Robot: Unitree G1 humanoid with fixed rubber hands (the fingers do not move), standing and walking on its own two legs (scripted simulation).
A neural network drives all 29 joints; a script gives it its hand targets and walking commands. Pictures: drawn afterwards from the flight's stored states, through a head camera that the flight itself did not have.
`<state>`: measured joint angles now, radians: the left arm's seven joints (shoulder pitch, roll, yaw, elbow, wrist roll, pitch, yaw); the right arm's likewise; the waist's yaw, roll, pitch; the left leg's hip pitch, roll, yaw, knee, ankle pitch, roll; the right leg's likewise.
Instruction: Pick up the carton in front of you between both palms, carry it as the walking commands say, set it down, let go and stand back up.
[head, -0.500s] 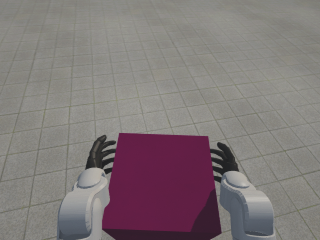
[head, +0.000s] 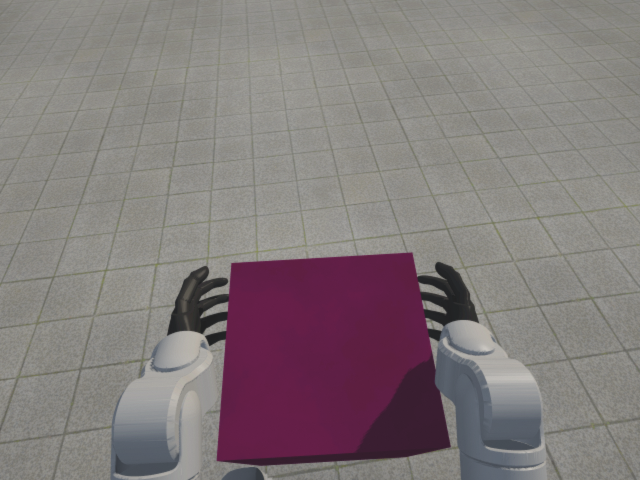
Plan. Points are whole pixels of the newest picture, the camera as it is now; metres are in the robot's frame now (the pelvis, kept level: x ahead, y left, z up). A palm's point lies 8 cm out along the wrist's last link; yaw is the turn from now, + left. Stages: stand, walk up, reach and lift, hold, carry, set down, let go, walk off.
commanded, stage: carry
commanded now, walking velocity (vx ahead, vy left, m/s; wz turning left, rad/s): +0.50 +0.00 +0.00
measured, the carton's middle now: (328, 370) +0.26 +0.00 -0.03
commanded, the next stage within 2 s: none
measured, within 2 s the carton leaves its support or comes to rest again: neither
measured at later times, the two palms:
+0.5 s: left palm (221, 135) +0.62 +0.17 +0.08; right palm (394, 141) +0.59 -0.12 +0.08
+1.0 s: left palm (250, 62) +0.85 +0.14 +0.09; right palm (393, 64) +0.84 -0.14 +0.08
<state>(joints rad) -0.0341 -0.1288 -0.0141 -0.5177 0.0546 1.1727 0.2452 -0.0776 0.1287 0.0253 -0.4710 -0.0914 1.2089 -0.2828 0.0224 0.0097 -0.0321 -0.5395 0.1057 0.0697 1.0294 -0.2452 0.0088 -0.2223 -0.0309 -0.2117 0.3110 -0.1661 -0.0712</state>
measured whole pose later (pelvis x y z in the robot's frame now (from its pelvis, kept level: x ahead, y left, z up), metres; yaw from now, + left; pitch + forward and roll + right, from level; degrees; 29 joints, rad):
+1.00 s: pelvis +0.58 +0.00 -0.01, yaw -1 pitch +3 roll -1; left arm -0.12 -0.13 0.02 -0.41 0.10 1.18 0.21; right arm -0.13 0.13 0.00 -0.41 -0.13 1.22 -0.25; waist 0.00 0.04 -0.06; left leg -0.17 0.07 0.10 0.45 -0.32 -0.03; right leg -0.30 -0.01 -0.21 0.44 -0.19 -0.06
